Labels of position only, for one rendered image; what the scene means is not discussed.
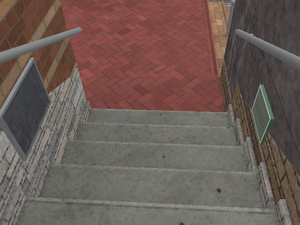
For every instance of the stairs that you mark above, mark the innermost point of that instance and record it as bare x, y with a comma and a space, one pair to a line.
150, 167
219, 16

